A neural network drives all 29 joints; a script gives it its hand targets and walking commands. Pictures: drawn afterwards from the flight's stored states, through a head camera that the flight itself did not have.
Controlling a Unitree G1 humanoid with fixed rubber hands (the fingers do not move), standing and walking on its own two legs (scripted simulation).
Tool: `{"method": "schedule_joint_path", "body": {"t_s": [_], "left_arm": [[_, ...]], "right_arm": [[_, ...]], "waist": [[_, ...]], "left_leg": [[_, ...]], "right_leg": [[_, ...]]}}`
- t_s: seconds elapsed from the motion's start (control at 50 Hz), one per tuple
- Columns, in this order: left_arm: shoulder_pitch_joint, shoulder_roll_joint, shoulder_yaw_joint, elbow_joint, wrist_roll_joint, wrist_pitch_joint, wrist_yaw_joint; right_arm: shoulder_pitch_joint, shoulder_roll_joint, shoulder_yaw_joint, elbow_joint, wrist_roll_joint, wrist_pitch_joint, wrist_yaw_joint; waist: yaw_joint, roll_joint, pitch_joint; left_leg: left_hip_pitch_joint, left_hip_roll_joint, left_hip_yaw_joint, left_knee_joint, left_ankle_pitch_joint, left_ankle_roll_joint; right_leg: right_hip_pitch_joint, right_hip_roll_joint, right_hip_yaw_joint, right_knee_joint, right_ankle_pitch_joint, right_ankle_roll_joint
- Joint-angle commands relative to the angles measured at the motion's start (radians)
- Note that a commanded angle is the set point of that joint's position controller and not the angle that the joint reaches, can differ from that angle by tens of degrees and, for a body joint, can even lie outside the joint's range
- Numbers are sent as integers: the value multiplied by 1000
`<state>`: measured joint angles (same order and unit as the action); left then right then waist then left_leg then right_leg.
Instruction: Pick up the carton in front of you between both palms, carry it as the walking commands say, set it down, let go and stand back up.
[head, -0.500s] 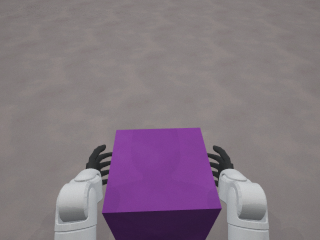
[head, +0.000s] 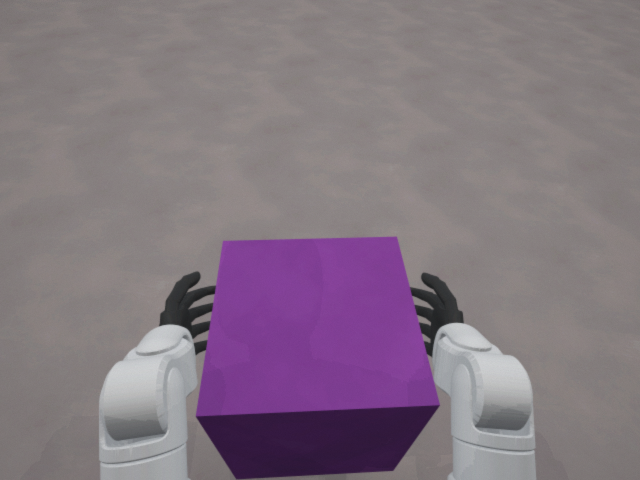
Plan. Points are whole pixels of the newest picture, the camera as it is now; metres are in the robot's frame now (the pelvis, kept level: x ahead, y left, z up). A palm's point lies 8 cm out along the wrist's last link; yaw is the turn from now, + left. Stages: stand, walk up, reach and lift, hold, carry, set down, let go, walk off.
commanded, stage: carry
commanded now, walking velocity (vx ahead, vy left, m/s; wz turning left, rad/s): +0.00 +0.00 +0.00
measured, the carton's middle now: (313, 362) +0.28 +0.00 +0.00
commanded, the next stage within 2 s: hold in 1.62 s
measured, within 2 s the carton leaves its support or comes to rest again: neither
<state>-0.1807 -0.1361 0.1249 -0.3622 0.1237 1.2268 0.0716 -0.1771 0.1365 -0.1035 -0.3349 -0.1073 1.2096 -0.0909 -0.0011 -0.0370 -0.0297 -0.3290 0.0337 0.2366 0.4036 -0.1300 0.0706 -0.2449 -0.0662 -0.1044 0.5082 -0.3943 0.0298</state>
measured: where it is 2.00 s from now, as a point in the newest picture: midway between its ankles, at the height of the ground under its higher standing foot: outside the picture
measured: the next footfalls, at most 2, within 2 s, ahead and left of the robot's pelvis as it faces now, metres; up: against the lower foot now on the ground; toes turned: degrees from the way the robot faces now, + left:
none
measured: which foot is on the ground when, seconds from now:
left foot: down 0.00-1.00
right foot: down 0.00-1.00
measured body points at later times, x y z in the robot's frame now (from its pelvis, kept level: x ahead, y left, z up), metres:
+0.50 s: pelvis +0.08 -0.02 +0.00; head +0.07 -0.02 +0.45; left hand +0.36 +0.13 +0.08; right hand +0.36 -0.17 +0.08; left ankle +0.06 +0.08 -0.74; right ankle -0.02 -0.13 -0.73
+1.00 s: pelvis +0.04 -0.02 +0.00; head +0.01 -0.02 +0.44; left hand +0.31 +0.13 +0.05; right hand +0.31 -0.17 +0.05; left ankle +0.06 +0.08 -0.74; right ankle -0.02 -0.13 -0.74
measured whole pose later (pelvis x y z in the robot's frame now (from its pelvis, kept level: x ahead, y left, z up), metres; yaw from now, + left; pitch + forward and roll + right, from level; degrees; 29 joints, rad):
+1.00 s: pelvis +0.04 -0.02 +0.00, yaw +0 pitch +2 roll +0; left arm -0.13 -0.13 0.10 -0.15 0.16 1.06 0.04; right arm -0.12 0.13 -0.10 -0.14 -0.16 1.06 -0.06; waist 0.00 -0.01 -0.12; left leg -0.29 0.08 0.21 0.52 -0.25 0.02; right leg -0.17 -0.04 -0.14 0.50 -0.36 0.00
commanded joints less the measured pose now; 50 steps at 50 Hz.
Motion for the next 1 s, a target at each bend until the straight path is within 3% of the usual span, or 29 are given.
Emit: {"method": "schedule_joint_path", "body": {"t_s": [0.0, 0.04, 0.06, 0.14, 0.26, 0.46, 0.6, 0.66, 0.84, 0.98], "left_arm": [[-449, -925, -762, -90, -424, -17, -240], [-447, -907, -751, -77, -414, -8, -239], [-427, -896, -743, -49, -407, -2, -240], [-357, -874, -715, 36, -385, 6, -246], [-429, -908, -716, 22, -403, -8, -247], [-413, -900, -723, -5, -405, -7, -243], [-402, -895, -726, 9, -400, -8, -247], [-406, -905, -732, 29, -392, -21, -251], [-404, -888, -723, 110, -338, -125, -256], [-371, -835, -660, 185, -266, -220, -250]], "right_arm": [[-439, 925, 698, -104, 405, -11, 264], [-445, 912, 706, -94, 406, -3, 264], [-430, 901, 704, -75, 401, 4, 264], [-396, 871, 696, -12, 383, 18, 263], [-475, 906, 711, -33, 407, 8, 266], [-442, 898, 705, -45, 400, 8, 260], [-427, 896, 703, -27, 389, 6, 263], [-435, 907, 713, -14, 385, -7, 268], [-436, 888, 709, 68, 333, -110, 274], [-405, 832, 647, 144, 264, -208, 268]], "waist": [[4, 125, -424], [-5, 56, -378], [-6, 30, -364], [-2, 13, -354], [0, 13, -343], [1, 29, -364], [0, 18, -344], [1, 18, -317], [1, 31, -264], [0, 32, -252]], "left_leg": [[293, 194, -139, -44, 257, -14], [265, 156, -122, 15, 294, -42], [257, 156, -127, 38, 362, -45], [237, 148, -126, 137, 551, -46], [213, 130, -113, 159, 518, -61], [237, 133, -118, 165, 512, -55], [208, 136, -122, 170, 381, -52], [194, 136, -125, 151, 313, -53], [178, 145, -139, 93, 205, -49], [170, 145, -147, 63, 144, -48]], "right_leg": [[112, -59, 11, -143, 256, 4], [103, -124, 50, -94, 423, -1], [104, -121, 37, -67, 470, -1], [112, -106, 30, -15, 703, -1], [124, -100, 29, -4, 780, -5], [133, -92, 32, 2, 749, -14], [132, -102, 36, -6, 705, -27], [109, -101, 38, -17, 630, -34], [71, -94, 49, -67, 434, -44], [51, -93, 59, -90, 348, -50]]}}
